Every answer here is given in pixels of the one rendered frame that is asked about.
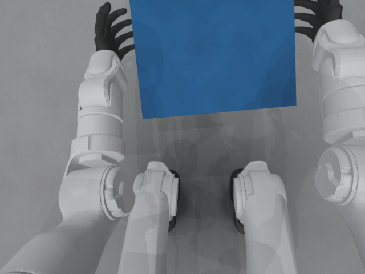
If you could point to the carton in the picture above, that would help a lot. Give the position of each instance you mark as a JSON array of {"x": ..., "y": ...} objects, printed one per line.
[{"x": 208, "y": 56}]

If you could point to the left robot forearm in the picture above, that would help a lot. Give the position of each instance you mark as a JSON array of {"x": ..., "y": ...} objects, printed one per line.
[{"x": 100, "y": 114}]

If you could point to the right robot hand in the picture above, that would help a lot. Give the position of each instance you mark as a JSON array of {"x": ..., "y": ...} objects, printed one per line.
[{"x": 325, "y": 11}]

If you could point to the left robot hand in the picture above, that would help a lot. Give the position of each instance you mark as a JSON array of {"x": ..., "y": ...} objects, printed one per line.
[{"x": 105, "y": 34}]

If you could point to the robot right upper arm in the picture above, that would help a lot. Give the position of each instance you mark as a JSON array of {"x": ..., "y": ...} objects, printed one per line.
[{"x": 340, "y": 178}]

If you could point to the left robot thigh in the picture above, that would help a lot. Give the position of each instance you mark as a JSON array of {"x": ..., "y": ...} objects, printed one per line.
[{"x": 145, "y": 243}]

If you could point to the robot left upper arm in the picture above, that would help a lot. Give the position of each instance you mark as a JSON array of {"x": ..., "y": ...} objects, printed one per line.
[{"x": 92, "y": 202}]

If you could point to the right robot forearm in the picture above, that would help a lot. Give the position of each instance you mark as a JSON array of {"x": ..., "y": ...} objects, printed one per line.
[{"x": 339, "y": 59}]

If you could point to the robot right foot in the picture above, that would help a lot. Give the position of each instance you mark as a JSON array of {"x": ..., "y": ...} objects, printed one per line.
[{"x": 239, "y": 226}]

